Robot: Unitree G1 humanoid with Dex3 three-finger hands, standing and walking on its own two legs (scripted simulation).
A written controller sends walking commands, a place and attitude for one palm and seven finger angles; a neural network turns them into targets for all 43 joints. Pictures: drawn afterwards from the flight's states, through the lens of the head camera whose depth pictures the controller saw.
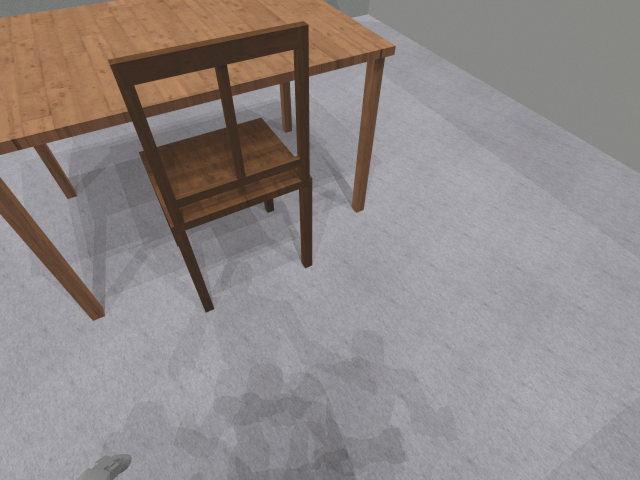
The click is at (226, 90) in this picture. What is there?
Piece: chair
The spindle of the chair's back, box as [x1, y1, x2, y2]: [215, 65, 245, 178]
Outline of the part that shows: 215,67 235,174 237,178 240,178 245,175 226,65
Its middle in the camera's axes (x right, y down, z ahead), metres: -0.22 -0.28 +0.95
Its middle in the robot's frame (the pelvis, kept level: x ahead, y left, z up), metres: +0.89 +0.26 -0.07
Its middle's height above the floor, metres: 0.70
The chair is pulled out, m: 0.00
